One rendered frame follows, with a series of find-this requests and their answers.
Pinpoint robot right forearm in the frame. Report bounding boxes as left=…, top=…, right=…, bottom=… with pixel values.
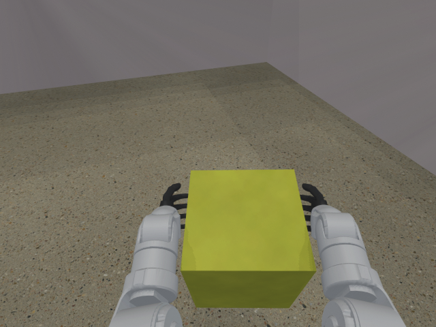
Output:
left=311, top=205, right=406, bottom=327

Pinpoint robot left forearm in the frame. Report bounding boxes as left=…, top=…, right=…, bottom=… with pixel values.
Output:
left=109, top=206, right=181, bottom=327

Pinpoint left robot upper arm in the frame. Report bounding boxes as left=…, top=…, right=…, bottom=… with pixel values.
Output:
left=110, top=302, right=183, bottom=327

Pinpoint robot left hand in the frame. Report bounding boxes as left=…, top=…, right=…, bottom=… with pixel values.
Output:
left=160, top=183, right=188, bottom=229

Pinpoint robot right hand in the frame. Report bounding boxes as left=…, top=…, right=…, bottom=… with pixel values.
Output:
left=300, top=183, right=327, bottom=232

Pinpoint right robot upper arm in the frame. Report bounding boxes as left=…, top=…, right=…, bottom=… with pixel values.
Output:
left=322, top=296, right=405, bottom=327

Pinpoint carton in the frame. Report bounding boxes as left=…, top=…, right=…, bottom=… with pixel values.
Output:
left=181, top=170, right=316, bottom=308

